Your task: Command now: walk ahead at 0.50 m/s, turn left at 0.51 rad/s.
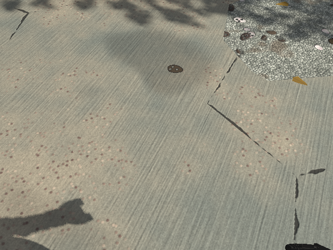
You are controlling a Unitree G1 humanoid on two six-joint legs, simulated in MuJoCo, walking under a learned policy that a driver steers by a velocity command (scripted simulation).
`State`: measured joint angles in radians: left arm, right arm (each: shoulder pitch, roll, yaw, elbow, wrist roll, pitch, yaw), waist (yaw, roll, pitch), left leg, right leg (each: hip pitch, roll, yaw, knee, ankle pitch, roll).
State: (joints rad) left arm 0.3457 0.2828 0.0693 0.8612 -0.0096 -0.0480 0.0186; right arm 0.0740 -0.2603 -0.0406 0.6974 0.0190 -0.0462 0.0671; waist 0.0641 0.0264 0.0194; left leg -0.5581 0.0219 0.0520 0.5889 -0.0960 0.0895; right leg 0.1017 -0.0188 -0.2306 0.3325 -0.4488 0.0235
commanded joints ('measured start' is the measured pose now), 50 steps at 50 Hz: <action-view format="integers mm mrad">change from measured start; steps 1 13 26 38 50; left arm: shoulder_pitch -32 -220 52 -110 -55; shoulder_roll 187 71 259 144 216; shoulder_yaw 36 -7 66 34 49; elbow -80 -210 -165 -120 -76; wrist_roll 6 29 17 17 -19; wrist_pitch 2 -52 -75 -63 -8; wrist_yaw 23 -13 -31 -17 3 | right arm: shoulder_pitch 331 181 392 113 326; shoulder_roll -243 -192 -85 -83 -225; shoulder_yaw -103 -74 -28 -41 -119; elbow -3 -61 -92 -135 -112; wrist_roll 4 -4 21 3 4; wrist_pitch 1 -17 -9 25 35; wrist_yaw -23 -73 -82 -55 -31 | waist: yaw -226 -69 -7 -31 -221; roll -36 21 -369 -97 -71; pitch -211 -34 -338 5 -170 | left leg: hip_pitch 560 275 -213 -183 544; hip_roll -9 84 -88 93 -76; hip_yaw -99 -306 -217 -138 6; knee -55 -359 639 364 -45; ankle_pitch -6 191 -519 -5 -22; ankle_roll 112 186 -64 -105 87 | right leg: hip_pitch -263 -682 244 -177 -232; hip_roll -187 -59 -434 -240 -203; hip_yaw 26 276 1066 265 9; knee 596 498 -9 -176 498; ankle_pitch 959 332 -45 470 994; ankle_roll -60 49 -297 -207 -71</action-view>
